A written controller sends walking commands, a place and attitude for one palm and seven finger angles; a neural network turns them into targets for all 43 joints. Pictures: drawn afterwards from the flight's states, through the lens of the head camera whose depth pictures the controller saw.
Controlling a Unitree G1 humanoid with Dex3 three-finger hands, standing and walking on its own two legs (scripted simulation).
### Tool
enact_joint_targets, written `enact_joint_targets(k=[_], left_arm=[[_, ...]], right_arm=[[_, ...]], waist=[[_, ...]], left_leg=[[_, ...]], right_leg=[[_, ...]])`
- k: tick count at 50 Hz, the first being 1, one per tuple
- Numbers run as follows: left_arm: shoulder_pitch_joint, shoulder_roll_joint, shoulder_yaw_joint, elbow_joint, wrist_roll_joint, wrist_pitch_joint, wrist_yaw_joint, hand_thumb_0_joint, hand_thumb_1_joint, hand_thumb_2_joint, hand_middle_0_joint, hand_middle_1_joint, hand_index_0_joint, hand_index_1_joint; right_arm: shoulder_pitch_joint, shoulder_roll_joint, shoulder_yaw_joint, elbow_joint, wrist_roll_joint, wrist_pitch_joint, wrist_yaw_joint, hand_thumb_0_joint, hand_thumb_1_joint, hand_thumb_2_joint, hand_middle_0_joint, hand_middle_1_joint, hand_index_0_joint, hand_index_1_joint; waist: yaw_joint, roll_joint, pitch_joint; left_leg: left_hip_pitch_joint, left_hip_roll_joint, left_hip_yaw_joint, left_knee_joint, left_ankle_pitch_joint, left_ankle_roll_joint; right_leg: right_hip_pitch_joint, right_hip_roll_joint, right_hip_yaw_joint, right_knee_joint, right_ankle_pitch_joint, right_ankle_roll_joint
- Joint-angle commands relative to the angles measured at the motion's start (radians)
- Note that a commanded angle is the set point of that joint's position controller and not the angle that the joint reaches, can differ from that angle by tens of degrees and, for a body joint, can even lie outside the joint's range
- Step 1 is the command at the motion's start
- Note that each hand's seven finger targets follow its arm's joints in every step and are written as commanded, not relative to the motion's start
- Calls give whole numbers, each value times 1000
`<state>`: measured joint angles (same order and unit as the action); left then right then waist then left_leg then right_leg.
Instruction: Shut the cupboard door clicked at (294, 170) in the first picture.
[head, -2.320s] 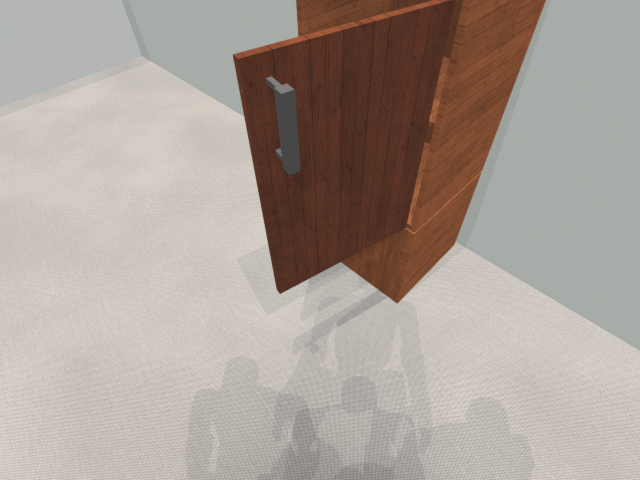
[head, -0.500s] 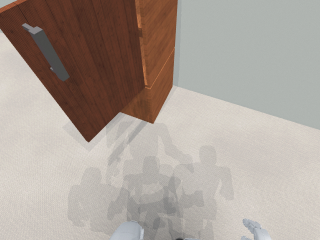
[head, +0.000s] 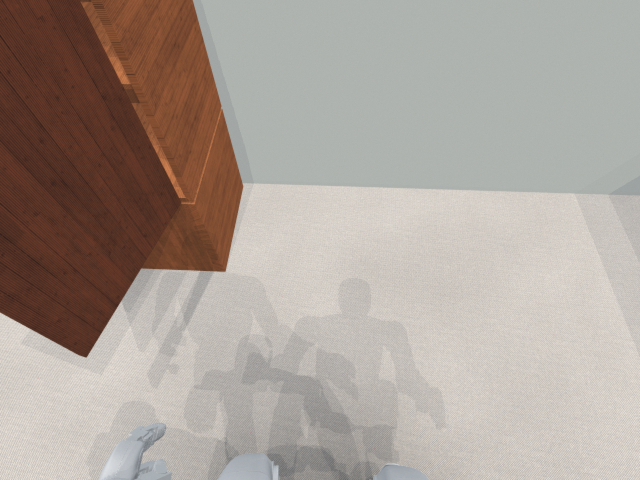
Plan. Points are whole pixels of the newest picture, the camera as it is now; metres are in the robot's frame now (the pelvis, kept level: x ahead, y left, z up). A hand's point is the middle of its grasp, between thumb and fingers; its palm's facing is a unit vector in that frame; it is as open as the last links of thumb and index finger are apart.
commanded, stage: walk to a spot facing it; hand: left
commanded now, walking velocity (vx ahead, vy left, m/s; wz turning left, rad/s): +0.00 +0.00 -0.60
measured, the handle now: out of the picture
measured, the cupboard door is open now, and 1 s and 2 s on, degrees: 77 77 77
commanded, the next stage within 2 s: turn to face it in 1.54 s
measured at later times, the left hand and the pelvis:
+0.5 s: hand (226, 414) +0.21 +0.15 -0.14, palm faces -0.33 -0.92 -0.21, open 7.4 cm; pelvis +0.03 +0.00 +0.01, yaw -19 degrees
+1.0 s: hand (278, 342) +0.32 +0.09 -0.16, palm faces -0.56 -0.82 -0.16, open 7.4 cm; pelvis +0.17 -0.05 +0.02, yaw -36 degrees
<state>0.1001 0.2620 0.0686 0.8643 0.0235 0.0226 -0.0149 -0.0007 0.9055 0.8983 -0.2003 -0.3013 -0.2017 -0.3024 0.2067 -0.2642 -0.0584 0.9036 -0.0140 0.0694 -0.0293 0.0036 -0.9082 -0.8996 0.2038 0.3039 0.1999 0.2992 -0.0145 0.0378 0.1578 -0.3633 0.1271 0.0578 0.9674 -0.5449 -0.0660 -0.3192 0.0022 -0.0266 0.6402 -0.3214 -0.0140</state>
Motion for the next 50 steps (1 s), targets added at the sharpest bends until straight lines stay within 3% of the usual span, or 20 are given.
enact_joint_targets(k=[1, 8, 9, 11, 12, 15, 19, 24, 25, 26, 27, 29, 32, 37, 40, 41, 42, 43, 46, 50], left_arm=[[66, 175, 46, -52, 3, 7, 38, 0, 900, 900, -200, -300, -200, -300], [2, 173, 44, -61, -1, 11, 22, 0, 900, 900, -200, -300, -200, -300], [-12, 148, 37, -63, -5, 15, 20, 0, 900, 900, -200, -300, -200, -300], [9, 58, 20, -106, -17, 20, 5, 0, 900, 900, -200, -300, -200, -300], [-6, 89, 29, -101, -3, 18, -2, 0, 900, 900, -200, -300, -200, -300], [-15, 51, 32, -70, -1, 21, -20, 0, 900, 900, -200, -300, -200, -300], [-29, 16, 16, -79, -6, 19, -25, 0, 900, 900, -200, -300, -200, -300], [37, 36, 21, -56, -1, 6, -27, 0, 900, 900, -200, -300, -200, -300], [113, 80, 37, -27, 4, 1, -23, 0, 900, 900, -200, -300, -200, -300], [201, 196, 63, 1, 13, -13, -9, 0, 900, 900, -200, -300, -200, -300], [278, 263, 76, 21, -6, -12, 6, 0, 900, 900, -200, -300, -200, -300], [201, 191, 67, 11, -2, -25, 24, 0, 900, 900, -200, -300, -200, -300], [135, 137, 46, 5, 0, -48, 19, 0, 900, 900, -200, -300, -200, -300], [155, 162, 56, 34, 5, -56, 3, 0, 900, 900, -200, -300, -200, -300], [91, 145, 57, 26, -1, -52, -4, 0, 900, 900, -200, -300, -200, -300], [75, 92, 46, 15, -2, -52, -7, 0, 900, 900, -200, -300, -200, -300], [101, 14, 29, -5, -15, -48, -18, 0, 900, 900, -200, -300, -200, -300], [37, 33, 29, -47, -9, -55, -22, 0, 900, 900, -200, -300, -200, -300], [-9, 16, 29, -18, 10, -52, -41, 0, 900, 900, -200, -300, -200, -300], [5, -32, 8, -7, 7, -29, -57, 0, 900, 900, -200, -300, -200, -300]], right_arm=[[-49, -71, -20, -104, 7, -31, 1, 0, -900, -900, 200, 300, 200, 300], [76, -46, -13, -60, 9, -51, 0, 0, -900, -900, 200, 300, 200, 300], [123, -71, -17, -51, 8, -59, -5, 0, -900, -900, 200, 300, 200, 300], [171, -240, -43, -59, -21, -79, -19, 0, -900, -900, 200, 300, 200, 300], [150, -228, -37, -68, -25, -83, -19, 0, -900, -900, 200, 300, 200, 300], [47, -141, -15, -84, -25, -87, -20, 0, -900, -900, 200, 300, 200, 300], [111, -145, -25, -56, -24, -79, -18, 0, -900, -900, 200, 300, 200, 300], [102, -158, -35, -44, -20, -64, 1, 0, -900, -900, 200, 300, 200, 300], [77, -141, -34, -54, -14, -64, 6, 0, -900, -900, 200, 300, 200, 300], [30, -60, -17, -94, 1, -64, 15, 0, -900, -900, 200, 300, 200, 300], [-110, -68, -9, -150, -3, -56, 19, 0, -900, -900, 200, 300, 200, 300], [-127, -88, -24, -137, -3, -65, 26, 0, -900, -900, 200, 300, 200, 300], [-97, -59, -25, -98, -7, -67, 36, 0, -900, -900, 200, 300, 200, 300], [-92, -32, -22, -100, -1, -90, 42, 0, -900, -900, 200, 300, 200, 300], [38, -54, -24, -62, -1, -112, 28, 0, -900, -900, 200, 300, 200, 300], [163, -110, -34, -20, -6, -124, 12, 0, -900, -900, 200, 300, 200, 300], [306, -241, -63, 10, -34, -135, 2, 0, -900, -900, 200, 300, 200, 300], [351, -254, -53, 13, -33, -128, -9, 0, -900, -900, 200, 300, 200, 300], [178, -112, -16, -25, -27, -139, 0, 0, -900, -900, 200, 300, 200, 300], [226, -77, -2, 24, -18, -156, -7, 0, -900, -900, 200, 300, 200, 300]], waist=[[37, -260, -197], [-29, -197, -175], [-53, -150, -194], [-54, 282, -210], [-54, 145, -206], [8, 172, -137], [-28, 161, -196], [0, 141, -201], [45, 32, -207], [99, -315, -198], [171, -370, -140], [101, -265, -123], [42, -202, -105], [38, -199, -122], [-41, -148, -134], [-99, -1, -177], [-145, 341, -261], [-149, 237, -240], [-45, 91, -49], [-26, 128, -159]], left_leg=[[-172, -26, -51, 180, 47, -8], [124, -106, 7, -347, 234, 5], [228, -65, -38, -492, 283, 21], [295, 380, -509, -716, 424, 231], [206, 391, -494, -717, 392, 274], [183, 229, -186, -637, 677, 200], [279, 208, -25, -559, 826, 175], [181, 210, 45, -493, 393, 111], [31, 165, 79, -375, 234, 70], [-248, 16, 198, -105, -38, 4], [-389, -38, 53, 90, -169, -3], [-421, -1, -60, 187, 26, 1], [-251, -13, -29, 58, 152, -17], [-92, -79, 15, -213, 185, -6], [209, -111, 45, -442, 290, 6], [417, -42, -27, -538, 237, 31], [583, 280, -446, -653, 78, 143], [525, 421, -624, -754, 28, 242], [268, 300, -346, -771, 211, 188], [388, 195, 4, -690, 697, 135]], right_leg=[[179, -256, 320, -253, 442, -184], [-2, -160, 329, -202, 296, -114], [-72, -120, 297, -138, 219, -67], [-271, 67, 49, 319, -331, 43], [-243, 17, 97, 493, -307, 40], [-250, -36, 42, 526, -173, 66], [-130, -20, -48, 248, -169, 58], [101, 9, -110, -108, -41, 23], [274, -32, -43, -220, -25, -7], [451, -294, 348, -370, -95, -111], [381, -424, 562, -441, -84, -214], [339, -343, 528, -427, -181, -226], [202, -248, 310, -383, 126, -174], [170, -213, 314, -356, 94, -175], [-1, -149, 282, -260, 20, -127], [-122, -78, 228, -81, 28, -86], [-341, 80, 51, 299, -238, -13], [-419, 30, 77, 512, -292, -14], [-447, -102, 73, 676, -24, 5], [-388, -96, -4, 481, 53, 25]])
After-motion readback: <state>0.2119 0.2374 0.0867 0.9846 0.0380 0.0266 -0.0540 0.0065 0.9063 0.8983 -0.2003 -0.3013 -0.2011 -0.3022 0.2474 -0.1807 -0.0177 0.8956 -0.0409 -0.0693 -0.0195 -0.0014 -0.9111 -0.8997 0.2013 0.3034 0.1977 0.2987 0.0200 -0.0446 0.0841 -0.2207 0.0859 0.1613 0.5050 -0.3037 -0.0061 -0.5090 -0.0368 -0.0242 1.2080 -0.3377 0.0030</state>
